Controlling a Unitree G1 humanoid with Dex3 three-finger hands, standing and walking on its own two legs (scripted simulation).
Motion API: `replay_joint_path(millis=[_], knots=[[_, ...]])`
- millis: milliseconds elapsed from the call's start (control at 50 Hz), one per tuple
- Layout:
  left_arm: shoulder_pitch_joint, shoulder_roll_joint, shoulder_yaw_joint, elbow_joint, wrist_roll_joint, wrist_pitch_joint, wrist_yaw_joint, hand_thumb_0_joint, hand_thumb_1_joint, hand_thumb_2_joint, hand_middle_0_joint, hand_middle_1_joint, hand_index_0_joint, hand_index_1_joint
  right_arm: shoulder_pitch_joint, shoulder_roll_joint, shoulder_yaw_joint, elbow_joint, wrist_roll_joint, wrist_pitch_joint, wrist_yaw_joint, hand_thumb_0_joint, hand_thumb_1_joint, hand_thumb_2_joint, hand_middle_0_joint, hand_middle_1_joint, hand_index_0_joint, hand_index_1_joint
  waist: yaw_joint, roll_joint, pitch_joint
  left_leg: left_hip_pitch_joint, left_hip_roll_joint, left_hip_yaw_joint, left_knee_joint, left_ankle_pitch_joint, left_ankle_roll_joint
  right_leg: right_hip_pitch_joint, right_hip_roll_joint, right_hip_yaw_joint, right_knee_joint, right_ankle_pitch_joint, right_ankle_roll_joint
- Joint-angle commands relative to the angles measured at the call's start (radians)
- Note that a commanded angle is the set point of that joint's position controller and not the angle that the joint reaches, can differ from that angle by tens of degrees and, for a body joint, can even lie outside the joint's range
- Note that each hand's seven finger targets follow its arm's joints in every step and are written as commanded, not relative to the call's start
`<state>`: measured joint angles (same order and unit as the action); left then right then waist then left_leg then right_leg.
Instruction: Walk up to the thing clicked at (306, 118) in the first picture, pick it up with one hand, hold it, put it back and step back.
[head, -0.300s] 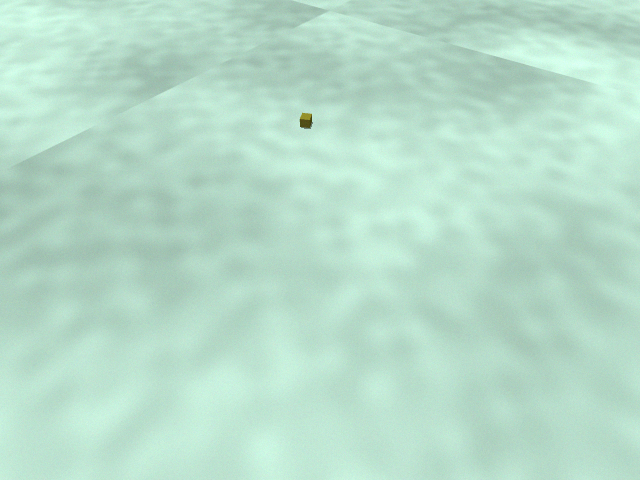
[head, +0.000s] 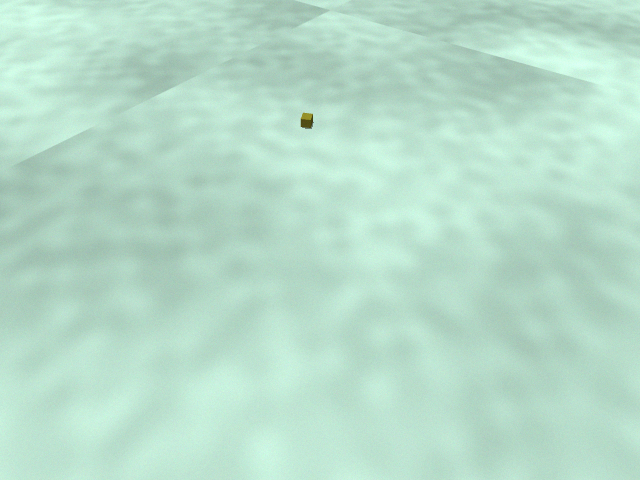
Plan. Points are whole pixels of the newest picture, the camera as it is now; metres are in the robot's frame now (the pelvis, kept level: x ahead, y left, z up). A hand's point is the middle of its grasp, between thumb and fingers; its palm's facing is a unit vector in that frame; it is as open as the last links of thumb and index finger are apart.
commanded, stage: stand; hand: left
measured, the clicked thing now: (306, 120) +2.06 +0.09 -0.76
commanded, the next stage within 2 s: walk up in 0.82 s
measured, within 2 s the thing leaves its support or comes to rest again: neither
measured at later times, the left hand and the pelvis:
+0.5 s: hand out of the picture +0.07 +0.25 -0.16, palm faces -0.02 -0.94 -0.34, open 7.4 cm; pelvis +0.00 +0.00 +0.00, yaw +0 degrees
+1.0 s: hand out of the picture +0.11 +0.26 -0.14, palm faces -0.07 -0.93 -0.36, open 7.4 cm; pelvis +0.02 -0.02 +0.00, yaw -2 degrees
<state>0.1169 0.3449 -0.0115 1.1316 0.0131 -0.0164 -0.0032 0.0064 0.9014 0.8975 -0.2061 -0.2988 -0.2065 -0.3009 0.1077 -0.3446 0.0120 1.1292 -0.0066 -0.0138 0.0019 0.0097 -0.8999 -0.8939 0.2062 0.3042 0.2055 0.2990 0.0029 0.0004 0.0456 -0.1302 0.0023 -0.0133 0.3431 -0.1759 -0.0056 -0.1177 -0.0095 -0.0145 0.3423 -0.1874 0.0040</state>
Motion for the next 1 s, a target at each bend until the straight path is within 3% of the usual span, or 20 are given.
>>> replay_joint_path(millis=[0,780,800,820,840,860,880,900,920,940,980], knots=[[-0.046,0.215,0.041,-0.056,-0.003,-0.020,0.012,0.000,0.900,0.900,-0.200,-0.300,-0.200,-0.300,-0.033,-0.208,-0.041,-0.061,0.000,-0.022,-0.011,0.000,-0.900,-0.900,0.200,0.300,0.200,0.300,0.002,-0.002,-0.068,0.005,0.120,-0.094,-0.057,0.117,0.037,0.019,-0.127,0.099,-0.060,0.118,-0.030],[-0.040,0.213,0.048,-0.056,-0.004,-0.016,0.013,0.000,0.900,0.900,-0.200,-0.300,-0.200,-0.300,-0.029,-0.211,-0.039,-0.060,-0.001,-0.021,-0.014,0.000,-0.900,-0.900,0.200,0.300,0.200,0.300,-0.001,0.008,-0.049,0.011,0.118,-0.095,-0.072,0.117,0.031,0.020,-0.128,0.096,-0.080,0.113,-0.029],[0.006,0.341,0.126,-0.132,0.015,-0.028,-0.028,0.000,0.900,0.900,-0.200,-0.300,-0.200,-0.300,0.041,-0.329,-0.122,-0.126,-0.024,-0.044,0.014,0.000,-0.900,-0.900,0.200,0.300,0.200,0.300,-0.005,-0.016,-0.171,0.043,0.113,-0.130,0.014,-0.480,0.104,-0.033,-0.069,0.105,0.043,-0.424,-0.065],[-0.057,0.315,0.125,-0.148,0.023,-0.029,-0.042,0.000,0.900,0.900,-0.200,-0.300,-0.200,-0.300,0.052,-0.348,-0.137,-0.110,-0.036,-0.047,0.027,0.000,-0.900,-0.900,0.200,0.300,0.200,0.300,-0.028,0.048,-0.065,0.014,0.145,-0.189,-0.028,-0.622,0.124,-0.226,-0.067,0.097,0.129,-0.513,-0.067],[-0.126,0.278,0.121,-0.178,0.021,-0.025,-0.051,0.000,0.900,0.900,-0.200,-0.300,-0.200,-0.300,0.087,-0.357,-0.147,-0.109,-0.040,-0.049,0.031,0.000,-0.900,-0.900,0.200,0.300,0.200,0.300,-0.062,0.126,0.021,0.060,0.204,-0.274,-0.124,-0.725,0.153,-0.427,-0.028,0.033,0.250,-0.469,-0.043],[-0.171,0.260,0.120,-0.207,0.026,-0.024,-0.060,0.000,0.900,0.900,-0.200,-0.300,-0.200,-0.300,0.113,-0.372,-0.161,-0.119,-0.035,-0.054,0.032,0.000,-0.900,-0.900,0.200,0.300,0.200,0.300,-0.089,0.192,0.065,0.088,0.348,-0.428,-0.229,-0.733,0.219,-0.547,-0.020,-0.010,0.454,-0.318,-0.024],[-0.184,0.263,0.120,-0.226,0.024,-0.032,-0.061,0.000,0.900,0.900,-0.200,-0.300,-0.200,-0.300,0.118,-0.382,-0.169,-0.138,-0.034,-0.063,0.033,0.000,-0.900,-0.900,0.200,0.300,0.200,0.300,-0.094,0.142,0.088,0.102,0.430,-0.507,-0.255,-0.639,0.268,-0.617,-0.062,0.075,0.504,-0.284,-0.019],[-0.164,0.271,0.120,-0.226,0.018,-0.040,-0.067,0.000,0.900,0.900,-0.200,-0.300,-0.200,-0.300,0.090,-0.378,-0.174,-0.155,-0.029,-0.071,0.031,0.000,-0.900,-0.900,0.200,0.300,0.200,0.300,-0.066,0.098,0.071,0.133,0.454,-0.500,-0.258,-0.551,0.272,-0.589,-0.112,0.125,0.473,-0.276,-0.025],[-0.144,0.279,0.116,-0.217,0.017,-0.048,-0.075,0.000,0.900,0.900,-0.200,-0.300,-0.200,-0.300,0.109,-0.352,-0.169,-0.157,-0.028,-0.073,0.031,0.000,-0.900,-0.900,0.200,0.300,0.200,0.300,-0.068,0.056,0.008,0.202,0.387,-0.427,-0.240,-0.477,0.255,-0.582,-0.096,0.111,0.450,-0.273,-0.020],[-0.103,0.276,0.119,-0.214,0.014,-0.049,-0.082,0.000,0.900,0.900,-0.200,-0.300,-0.200,-0.300,0.081,-0.342,-0.166,-0.170,-0.030,-0.076,0.034,0.000,-0.900,-0.900,0.200,0.300,0.200,0.300,-0.047,0.093,-0.031,0.230,0.345,-0.352,-0.230,-0.462,0.232,-0.559,-0.096,0.085,0.442,-0.274,-0.012],[-0.027,0.282,0.126,-0.205,0.016,-0.036,-0.101,0.000,0.900,0.900,-0.200,-0.300,-0.200,-0.300,0.002,-0.353,-0.172,-0.208,-0.036,-0.074,0.042,0.000,-0.900,-0.900,0.200,0.300,0.200,0.300,-0.003,0.164,-0.041,0.098,0.286,-0.237,-0.233,-0.506,0.203,-0.412,-0.089,0.021,0.423,-0.238,0.005]])
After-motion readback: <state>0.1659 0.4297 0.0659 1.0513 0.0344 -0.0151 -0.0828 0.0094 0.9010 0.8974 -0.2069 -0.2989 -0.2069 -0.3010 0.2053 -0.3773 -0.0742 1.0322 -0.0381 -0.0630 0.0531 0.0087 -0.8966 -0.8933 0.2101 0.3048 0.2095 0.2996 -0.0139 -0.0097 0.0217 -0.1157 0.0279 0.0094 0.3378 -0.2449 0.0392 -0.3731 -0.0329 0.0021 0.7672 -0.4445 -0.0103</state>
